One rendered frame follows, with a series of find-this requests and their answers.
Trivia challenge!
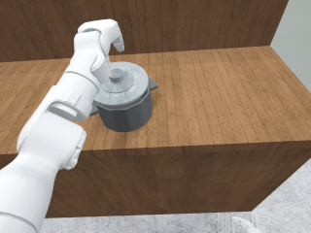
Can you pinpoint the table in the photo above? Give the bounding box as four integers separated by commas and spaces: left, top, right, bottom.
0, 0, 311, 218

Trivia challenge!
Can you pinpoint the knob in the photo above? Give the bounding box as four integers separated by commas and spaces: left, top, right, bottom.
109, 68, 124, 83

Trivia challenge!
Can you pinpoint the left robot forearm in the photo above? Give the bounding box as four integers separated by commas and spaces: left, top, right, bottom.
17, 26, 111, 153

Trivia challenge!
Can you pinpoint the lid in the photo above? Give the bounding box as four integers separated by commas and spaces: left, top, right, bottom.
93, 61, 149, 107

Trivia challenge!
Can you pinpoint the pot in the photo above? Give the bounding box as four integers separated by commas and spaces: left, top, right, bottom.
89, 78, 158, 132

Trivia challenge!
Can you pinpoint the robot right hand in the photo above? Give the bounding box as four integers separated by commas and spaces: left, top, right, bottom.
232, 216, 261, 233

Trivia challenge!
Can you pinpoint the robot left hand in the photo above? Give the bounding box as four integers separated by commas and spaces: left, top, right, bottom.
78, 18, 124, 70

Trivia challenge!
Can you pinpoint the left robot upper arm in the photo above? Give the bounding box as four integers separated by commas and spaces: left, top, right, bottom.
0, 111, 86, 233

